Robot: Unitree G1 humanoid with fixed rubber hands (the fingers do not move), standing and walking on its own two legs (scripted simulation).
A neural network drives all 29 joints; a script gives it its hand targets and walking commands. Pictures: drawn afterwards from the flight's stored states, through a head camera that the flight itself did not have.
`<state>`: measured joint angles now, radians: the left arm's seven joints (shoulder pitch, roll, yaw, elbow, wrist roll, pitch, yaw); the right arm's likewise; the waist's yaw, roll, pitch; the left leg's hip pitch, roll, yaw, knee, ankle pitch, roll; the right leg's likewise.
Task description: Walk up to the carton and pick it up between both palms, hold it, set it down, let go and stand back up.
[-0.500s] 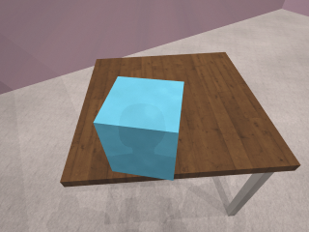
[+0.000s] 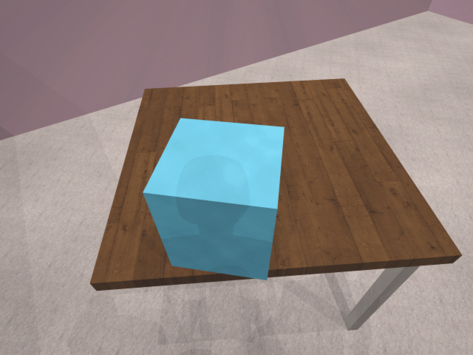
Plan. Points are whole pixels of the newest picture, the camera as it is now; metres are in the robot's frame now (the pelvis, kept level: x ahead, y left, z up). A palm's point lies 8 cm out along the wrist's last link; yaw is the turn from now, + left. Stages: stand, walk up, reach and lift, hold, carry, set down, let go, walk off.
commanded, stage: stand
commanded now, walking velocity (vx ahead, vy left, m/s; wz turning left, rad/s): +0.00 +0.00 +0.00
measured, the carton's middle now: (224, 200) +0.43 +0.05 +0.01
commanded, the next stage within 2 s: none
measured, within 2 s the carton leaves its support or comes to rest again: neither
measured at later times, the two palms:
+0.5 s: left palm out of the picture +0.00 +0.22 -0.15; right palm out of the picture -0.03 -0.21 -0.14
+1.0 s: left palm out of the picture -0.01 +0.23 -0.15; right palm out of the picture -0.04 -0.20 -0.14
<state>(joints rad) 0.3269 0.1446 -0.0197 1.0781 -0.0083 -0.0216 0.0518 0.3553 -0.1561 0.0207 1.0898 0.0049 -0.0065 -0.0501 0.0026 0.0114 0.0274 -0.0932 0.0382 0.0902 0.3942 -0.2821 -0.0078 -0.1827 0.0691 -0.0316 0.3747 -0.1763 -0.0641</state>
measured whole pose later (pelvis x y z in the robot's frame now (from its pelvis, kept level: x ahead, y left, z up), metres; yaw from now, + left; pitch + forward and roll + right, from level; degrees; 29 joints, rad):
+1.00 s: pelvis +0.00 +0.02 +0.00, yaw -1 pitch -1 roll +0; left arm 0.30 0.14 -0.03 1.12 -0.01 -0.02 0.06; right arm 0.36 -0.15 0.03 1.09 0.01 -0.01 -0.05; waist 0.00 0.00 0.03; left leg -0.08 0.02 0.11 0.38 -0.28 0.02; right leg -0.18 0.05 -0.01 0.39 -0.18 -0.04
